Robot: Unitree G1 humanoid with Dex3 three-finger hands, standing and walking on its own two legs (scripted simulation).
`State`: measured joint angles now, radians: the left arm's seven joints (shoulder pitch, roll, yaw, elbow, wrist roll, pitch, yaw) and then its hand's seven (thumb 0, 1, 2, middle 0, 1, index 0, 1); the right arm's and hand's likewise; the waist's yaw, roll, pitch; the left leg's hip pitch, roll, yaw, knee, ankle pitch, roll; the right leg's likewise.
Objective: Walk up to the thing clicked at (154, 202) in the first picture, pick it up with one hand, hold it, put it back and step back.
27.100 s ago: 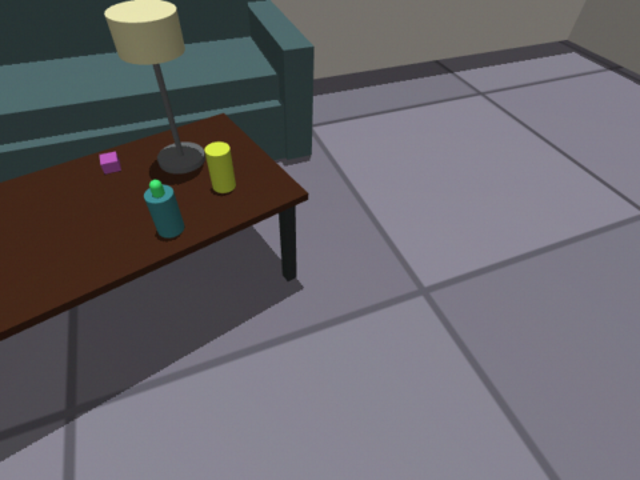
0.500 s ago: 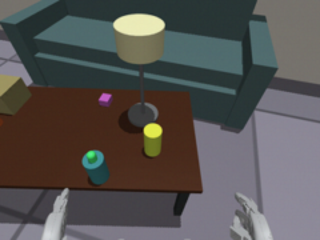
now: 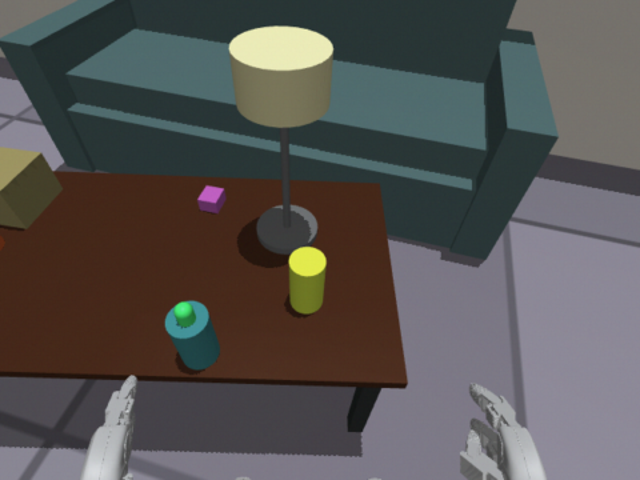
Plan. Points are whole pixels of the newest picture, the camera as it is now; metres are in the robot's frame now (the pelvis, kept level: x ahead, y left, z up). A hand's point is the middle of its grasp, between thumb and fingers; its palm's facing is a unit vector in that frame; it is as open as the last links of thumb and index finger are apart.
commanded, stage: home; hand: left
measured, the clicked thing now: (192, 331) +0.41 +0.22 -0.18
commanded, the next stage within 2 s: stand in 1.26 s
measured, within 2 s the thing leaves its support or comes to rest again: neither
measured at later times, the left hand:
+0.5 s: hand (162, 454) +0.18 +0.18 -0.05, palm faces +0.13 -0.96 -0.23, open 17.2 cm
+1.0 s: hand (160, 463) +0.17 +0.18 -0.04, palm faces +0.14 -0.95 -0.27, open 17.3 cm
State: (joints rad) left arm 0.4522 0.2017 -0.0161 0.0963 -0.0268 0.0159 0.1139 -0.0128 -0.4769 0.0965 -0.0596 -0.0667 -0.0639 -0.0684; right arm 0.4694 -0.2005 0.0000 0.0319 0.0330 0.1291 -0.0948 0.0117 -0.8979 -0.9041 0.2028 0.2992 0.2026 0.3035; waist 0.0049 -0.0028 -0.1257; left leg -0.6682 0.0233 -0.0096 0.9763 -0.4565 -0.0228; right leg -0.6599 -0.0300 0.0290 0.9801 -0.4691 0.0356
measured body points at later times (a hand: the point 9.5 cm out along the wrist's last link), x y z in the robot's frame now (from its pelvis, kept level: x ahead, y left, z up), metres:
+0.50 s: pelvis +0.01 +0.00 +0.00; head +0.03 +0.00 +0.45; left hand +0.17 +0.23 -0.03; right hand +0.17 -0.23 -0.03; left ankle +0.02 +0.13 -0.68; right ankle +0.01 -0.14 -0.68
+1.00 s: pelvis +0.00 +0.00 +0.00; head +0.03 +0.00 +0.45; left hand +0.16 +0.23 -0.02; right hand +0.15 -0.24 -0.07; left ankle +0.02 +0.13 -0.68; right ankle +0.01 -0.14 -0.68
